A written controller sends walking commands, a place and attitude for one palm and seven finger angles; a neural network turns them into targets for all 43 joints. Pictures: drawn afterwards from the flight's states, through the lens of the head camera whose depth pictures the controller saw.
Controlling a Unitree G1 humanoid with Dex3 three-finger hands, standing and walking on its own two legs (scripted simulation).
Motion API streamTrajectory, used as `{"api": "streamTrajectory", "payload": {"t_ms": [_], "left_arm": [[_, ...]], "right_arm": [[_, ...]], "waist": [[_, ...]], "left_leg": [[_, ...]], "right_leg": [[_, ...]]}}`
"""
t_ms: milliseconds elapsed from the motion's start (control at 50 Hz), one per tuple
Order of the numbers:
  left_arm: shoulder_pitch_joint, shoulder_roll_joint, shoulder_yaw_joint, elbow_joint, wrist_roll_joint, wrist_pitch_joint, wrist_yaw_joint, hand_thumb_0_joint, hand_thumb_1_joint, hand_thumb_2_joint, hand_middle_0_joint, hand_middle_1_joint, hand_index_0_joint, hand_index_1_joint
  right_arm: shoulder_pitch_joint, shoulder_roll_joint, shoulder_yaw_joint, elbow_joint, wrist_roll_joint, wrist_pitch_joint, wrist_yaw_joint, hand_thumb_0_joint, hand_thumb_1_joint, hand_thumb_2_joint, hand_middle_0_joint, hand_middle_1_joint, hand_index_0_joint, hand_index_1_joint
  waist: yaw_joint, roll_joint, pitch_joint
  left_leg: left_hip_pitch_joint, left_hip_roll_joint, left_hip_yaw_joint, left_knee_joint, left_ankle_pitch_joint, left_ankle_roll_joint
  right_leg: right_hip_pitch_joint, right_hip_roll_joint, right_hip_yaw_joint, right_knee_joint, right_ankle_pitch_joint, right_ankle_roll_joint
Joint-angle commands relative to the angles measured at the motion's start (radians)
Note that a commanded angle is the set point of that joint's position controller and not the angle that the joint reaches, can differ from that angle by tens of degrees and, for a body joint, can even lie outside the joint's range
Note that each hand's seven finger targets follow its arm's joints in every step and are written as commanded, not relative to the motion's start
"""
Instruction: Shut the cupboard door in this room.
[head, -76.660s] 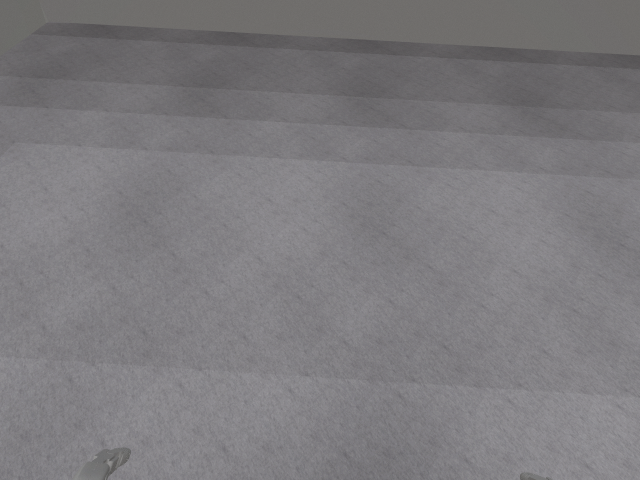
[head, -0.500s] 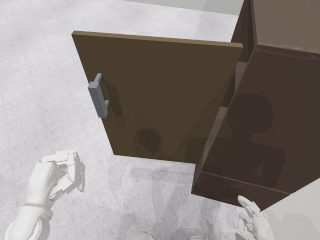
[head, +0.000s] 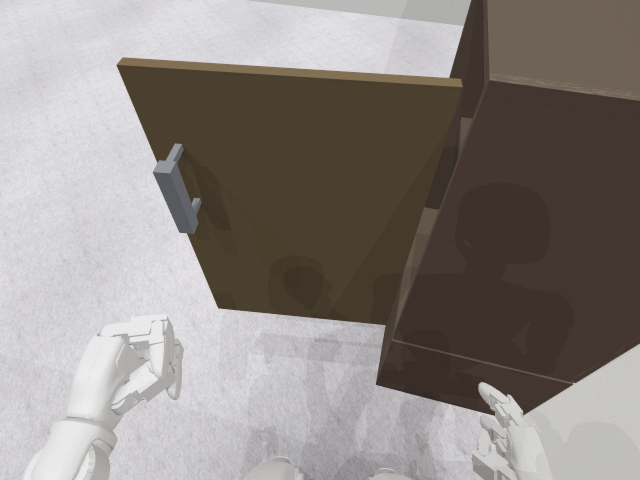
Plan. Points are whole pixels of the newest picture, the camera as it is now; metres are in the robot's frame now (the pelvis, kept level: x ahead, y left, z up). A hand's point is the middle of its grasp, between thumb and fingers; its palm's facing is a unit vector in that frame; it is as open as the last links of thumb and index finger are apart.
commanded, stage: bring the fist close to the handle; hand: left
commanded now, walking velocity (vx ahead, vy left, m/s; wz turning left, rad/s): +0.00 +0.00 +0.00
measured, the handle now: (182, 189) +0.48 +0.24 +0.07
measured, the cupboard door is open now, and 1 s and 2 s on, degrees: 98 98 95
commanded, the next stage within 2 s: push the door shut along its arc in 1.30 s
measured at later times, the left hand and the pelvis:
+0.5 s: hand (170, 300) +0.31 +0.21 +0.06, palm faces -0.04 -1.00 -0.02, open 3.1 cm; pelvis +0.01 +0.01 +0.00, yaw -1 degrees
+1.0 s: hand (193, 253) +0.37 +0.19 +0.07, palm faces -0.03 -1.00 -0.02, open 3.1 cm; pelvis +0.00 +0.02 +0.01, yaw -1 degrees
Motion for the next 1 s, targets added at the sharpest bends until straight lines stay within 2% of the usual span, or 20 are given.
{"api": "streamTrajectory", "payload": {"t_ms": [0, 40, 100, 180, 220, 240, 280, 360, 400, 440, 500, 540, 580, 620, 640, 700, 760, 880, 940, 980], "left_arm": [[-0.273, 0.154, 0.151, -0.124, -0.029, -0.130, 0.040, 0.000, 0.900, 0.900, -1.300, -1.500, -1.300, -1.500], [-0.291, 0.159, 0.143, -0.043, -0.028, -0.109, 0.009, 0.000, 0.900, 0.900, -1.300, -1.500, -1.300, -1.500], [-0.358, 0.151, 0.095, -0.017, -0.032, -0.050, -0.051, 0.000, 0.900, 0.900, -1.300, -1.500, -1.300, -1.500], [-0.390, 0.207, 0.163, -0.029, -0.055, -0.008, -0.070, 0.000, 0.900, 0.900, -1.300, -1.500, -1.300, -1.500], [-0.452, 0.232, 0.193, -0.023, -0.054, -0.024, -0.047, 0.000, 0.900, 0.900, -1.300, -1.500, -1.300, -1.500], [-0.468, 0.216, 0.195, -0.023, -0.055, -0.036, -0.033, 0.000, 0.900, 0.900, -1.300, -1.500, -1.300, -1.500], [-0.435, 0.214, 0.226, 0.046, -0.057, -0.056, -0.012, 0.000, 0.900, 0.900, -1.300, -1.500, -1.300, -1.500], [-0.428, 0.163, 0.168, 0.132, -0.035, -0.063, -0.020, 0.000, 0.900, 0.900, -1.300, -1.500, -1.300, -1.500], [-0.481, 0.146, 0.122, 0.134, -0.021, -0.055, -0.039, 0.000, 0.900, 0.900, -1.300, -1.500, -1.300, -1.500], [-0.557, 0.161, 0.120, 0.137, -0.016, -0.048, -0.044, 0.000, 0.900, 0.900, -1.300, -1.500, -1.300, -1.500], [-0.719, 0.149, 0.090, 0.099, -0.007, -0.071, -0.028, 0.000, 0.900, 0.900, -1.300, -1.500, -1.300, -1.500], [-0.785, 0.190, 0.132, 0.108, -0.005, -0.092, 0.002, 0.000, 0.900, 0.900, -1.300, -1.500, -1.300, -1.500], [-0.789, 0.177, 0.129, 0.133, 0.005, -0.108, 0.025, 0.000, 0.900, 0.900, -1.300, -1.500, -1.300, -1.500], [-0.779, 0.206, 0.148, 0.163, 0.023, -0.109, 0.042, 0.000, 0.900, 0.900, -1.300, -1.500, -1.300, -1.500], [-0.760, 0.184, 0.133, 0.189, 0.031, -0.101, 0.045, 0.000, 0.900, 0.900, -1.300, -1.500, -1.300, -1.500], [-0.783, 0.184, 0.132, 0.319, 0.044, -0.061, 0.043, 0.000, 0.900, 0.900, -1.300, -1.500, -1.300, -1.500], [-0.795, 0.169, 0.129, 0.374, 0.037, -0.034, 0.029, 0.000, 0.900, 0.900, -1.300, -1.500, -1.300, -1.500], [-1.009, 0.180, 0.124, 0.367, 0.032, -0.107, 0.027, 0.000, 0.900, 0.900, -1.300, -1.500, -1.300, -1.500], [-0.951, 0.184, 0.125, 0.358, 0.041, -0.138, 0.028, 0.000, 0.900, 0.900, -1.300, -1.500, -1.300, -1.500], [-0.945, 0.187, 0.124, 0.377, 0.045, -0.138, 0.025, 0.000, 0.900, 0.900, -1.300, -1.500, -1.300, -1.500]], "right_arm": [[-0.053, -0.117, -0.051, -0.102, -0.002, -0.052, -0.011, 0.000, -0.900, -0.900, 0.200, 0.300, 0.200, 0.300], [-0.053, -0.125, -0.053, -0.096, 0.003, -0.046, -0.011, 0.000, -0.900, -0.900, 0.200, 0.300, 0.200, 0.300], [-0.045, -0.139, -0.055, -0.102, 0.015, -0.043, -0.015, 0.000, -0.900, -0.900, 0.200, 0.300, 0.200, 0.300], [-0.032, -0.142, -0.056, -0.112, 0.014, -0.036, -0.022, 0.000, -0.900, -0.900, 0.200, 0.300, 0.200, 0.300], [-0.034, -0.140, -0.052, -0.099, 0.009, -0.035, -0.022, 0.000, -0.900, -0.900, 0.200, 0.300, 0.200, 0.300], [-0.039, -0.132, -0.051, -0.100, 0.007, -0.036, -0.020, 0.000, -0.900, -0.900, 0.200, 0.300, 0.200, 0.300], [-0.035, -0.131, -0.054, -0.086, 0.004, -0.032, -0.015, 0.000, -0.900, -0.900, 0.200, 0.300, 0.200, 0.300], [-0.027, -0.138, -0.061, -0.083, 0.007, -0.017, 0.000, 0.000, -0.900, -0.900, 0.200, 0.300, 0.200, 0.300], [-0.019, -0.147, -0.066, -0.081, 0.011, -0.014, 0.003, 0.000, -0.900, -0.900, 0.200, 0.300, 0.200, 0.300], [-0.011, -0.154, -0.070, -0.072, 0.012, -0.012, -0.001, 0.000, -0.900, -0.900, 0.200, 0.300, 0.200, 0.300], [-0.011, -0.155, -0.071, -0.059, 0.011, -0.019, -0.009, 0.000, -0.900, -0.900, 0.200, 0.300, 0.200, 0.300], [-0.013, -0.158, -0.070, -0.041, 0.005, -0.020, -0.012, 0.000, -0.900, -0.900, 0.200, 0.300, 0.200, 0.300], [-0.013, -0.154, -0.069, -0.032, 0.004, -0.018, -0.009, 0.000, -0.900, -0.900, 0.200, 0.300, 0.200, 0.300], [-0.003, -0.159, -0.071, -0.021, 0.000, -0.012, -0.003, 0.000, -0.900, -0.900, 0.200, 0.300, 0.200, 0.300], [-0.004, -0.152, -0.069, -0.022, 0.000, -0.007, 0.002, 0.000, -0.900, -0.900, 0.200, 0.300, 0.200, 0.300], [0.010, -0.156, -0.068, -0.016, 0.005, 0.019, 0.009, 0.000, -0.900, -0.900, 0.200, 0.300, 0.200, 0.300], [0.015, -0.157, -0.066, -0.029, 0.008, 0.037, 0.013, 0.000, -0.900, -0.900, 0.200, 0.300, 0.200, 0.300], [0.023, -0.159, -0.072, -0.007, 0.004, 0.038, 0.011, 0.000, -0.900, -0.900, 0.200, 0.300, 0.200, 0.300], [0.027, -0.161, -0.077, -0.007, 0.002, 0.038, 0.018, 0.000, -0.900, -0.900, 0.200, 0.300, 0.200, 0.300], [0.033, -0.161, -0.078, 0.001, 0.002, 0.042, 0.021, 0.000, -0.900, -0.900, 0.200, 0.300, 0.200, 0.300]], "waist": [[-0.030, -0.011, -0.112], [-0.033, -0.024, -0.127], [-0.032, 0.034, -0.200], [-0.012, -0.018, -0.291], [-0.008, -0.004, -0.265], [-0.007, -0.003, -0.264], [0.003, -0.026, -0.234], [-0.004, -0.031, -0.202], [-0.019, 0.016, -0.204], [-0.032, 0.004, -0.220], [-0.053, 0.038, -0.261], [-0.049, 0.019, -0.286], [-0.039, 0.040, -0.311], [-0.025, 0.068, -0.340], [-0.022, 0.076, -0.342], [-0.031, 0.007, -0.263], [-0.028, -0.032, -0.258], [-0.054, 0.002, -0.307], [-0.038, 0.048, -0.353], [-0.039, 0.036, -0.348]], "left_leg": [[-0.019, 0.022, -0.069, -0.122, 0.121, -0.041], [-0.042, 0.020, -0.059, -0.108, 0.110, -0.037], [0.017, 0.017, -0.062, -0.130, 0.155, -0.032], [0.055, 0.017, -0.063, -0.139, 0.262, -0.028], [0.064, 0.021, -0.068, -0.154, 0.278, -0.032], [0.068, 0.020, -0.066, -0.159, 0.283, -0.034], [0.053, 0.021, -0.061, -0.167, 0.276, -0.041], [0.058, 0.019, -0.055, -0.183, 0.273, -0.040], [0.101, 0.024, -0.063, -0.194, 0.282, -0.041], [0.118, 0.028, -0.072, -0.189, 0.282, -0.038], [0.186, 0.037, -0.099, -0.198, 0.273, -0.048], [0.187, 0.037, -0.105, -0.197, 0.264, -0.048], [0.228, 0.041, -0.111, -0.204, 0.304, -0.059], [0.260, 0.044, -0.119, -0.206, 0.359, -0.070], [0.266, 0.044, -0.111, -0.208, 0.379, -0.071], [0.202, 0.045, -0.106, -0.227, 0.336, -0.069], [0.170, 0.038, -0.091, -0.232, 0.317, -0.056], [0.221, 0.044, -0.098, -0.204, 0.325, -0.056], [0.269, 0.046, -0.104, -0.202, 0.379, -0.063], [0.256, 0.046, -0.101, -0.204, 0.380, -0.063]], "right_leg": [[0.101, -0.027, 0.151, -0.160, 0.048, 0.026], [0.121, -0.040, 0.185, -0.181, 0.018, 0.034], [0.166, -0.045, 0.182, -0.185, 0.094, 0.036], [0.269, -0.052, 0.181, -0.173, 0.273, 0.051], [0.253, -0.040, 0.152, -0.156, 0.286, 0.038], [0.249, -0.040, 0.145, -0.150, 0.296, 0.038], [0.240, -0.040, 0.141, -0.148, 0.298, 0.037], [0.211, -0.037, 0.127, -0.146, 0.294, 0.035], [0.168, -0.030, 0.100, -0.141, 0.289, 0.029], [0.151, -0.027, 0.097, -0.140, 0.280, 0.030], [0.098, -0.022, 0.076, -0.129, 0.244, 0.024], [0.104, -0.021, 0.081, -0.125, 0.232, 0.023], [0.096, -0.019, 0.072, -0.115, 0.253, 0.020], [0.090, -0.018, 0.067, -0.105, 0.271, 0.018], [0.097, -0.021, 0.067, -0.109, 0.287, 0.020], [0.099, -0.019, 0.061, -0.127, 0.273, 0.022], [0.136, -0.022, 0.068, -0.144, 0.283, 0.023], [0.096, -0.020, 0.077, -0.134, 0.280, 0.022], [0.091, -0.020, 0.076, -0.125, 0.293, 0.019], [0.099, -0.021, 0.075, -0.126, 0.300, 0.022]]}}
